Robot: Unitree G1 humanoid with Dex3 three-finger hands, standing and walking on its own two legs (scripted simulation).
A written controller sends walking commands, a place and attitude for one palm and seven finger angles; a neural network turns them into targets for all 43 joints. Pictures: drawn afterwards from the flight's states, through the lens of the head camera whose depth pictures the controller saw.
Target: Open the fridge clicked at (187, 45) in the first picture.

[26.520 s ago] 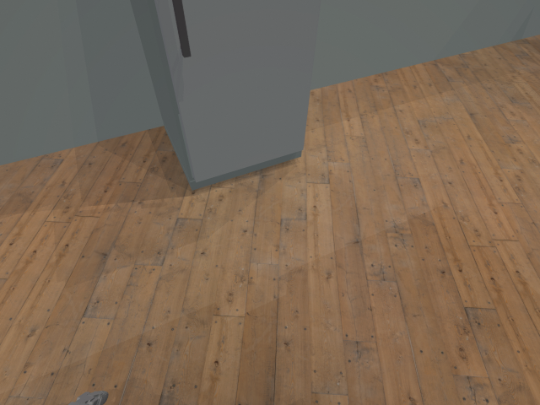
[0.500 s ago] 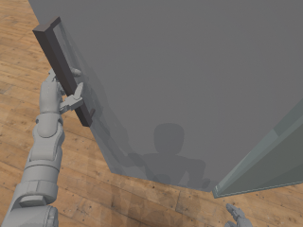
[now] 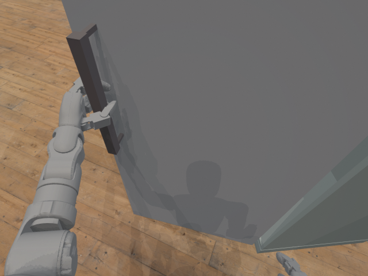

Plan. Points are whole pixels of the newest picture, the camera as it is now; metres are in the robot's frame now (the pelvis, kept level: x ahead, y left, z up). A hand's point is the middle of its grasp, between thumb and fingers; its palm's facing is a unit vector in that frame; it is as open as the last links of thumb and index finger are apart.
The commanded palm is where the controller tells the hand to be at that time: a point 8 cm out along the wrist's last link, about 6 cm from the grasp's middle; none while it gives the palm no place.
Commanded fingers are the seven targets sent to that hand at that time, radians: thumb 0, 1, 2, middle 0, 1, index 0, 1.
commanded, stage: loosen the grip on the handle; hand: left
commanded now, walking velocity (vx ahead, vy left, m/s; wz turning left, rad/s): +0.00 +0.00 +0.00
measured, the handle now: (104, 100) +0.45 +0.21 +0.13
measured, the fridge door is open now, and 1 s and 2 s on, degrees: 71 70 70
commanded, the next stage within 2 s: slip the hand off the handle in 0.46 s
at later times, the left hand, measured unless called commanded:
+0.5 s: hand (105, 115) +0.42 +0.21 +0.11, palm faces +0.19 -0.96 -0.19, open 14.1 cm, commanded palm +0.38 +0.25 +0.12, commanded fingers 0.00 -0.55 0.20 -0.25 -1.15 -0.25 -1.15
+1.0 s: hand (79, 115) +0.42 +0.26 +0.11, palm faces +0.24 -0.95 -0.19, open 14.7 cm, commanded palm +0.39 +0.31 +0.11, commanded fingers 0.00 -0.55 0.20 -0.25 -1.15 -0.25 -1.15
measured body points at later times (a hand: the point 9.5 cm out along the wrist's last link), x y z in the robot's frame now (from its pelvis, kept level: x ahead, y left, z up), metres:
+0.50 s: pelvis +0.01 +0.00 -0.01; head +0.05 +0.00 +0.44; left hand +0.41 +0.26 +0.12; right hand +0.07 -0.27 -0.13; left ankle +0.03 +0.12 -0.74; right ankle +0.02 -0.12 -0.74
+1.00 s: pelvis +0.02 +0.01 -0.01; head +0.06 +0.01 +0.44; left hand +0.40 +0.31 +0.12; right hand +0.13 -0.25 -0.13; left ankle +0.03 +0.12 -0.74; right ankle +0.02 -0.12 -0.74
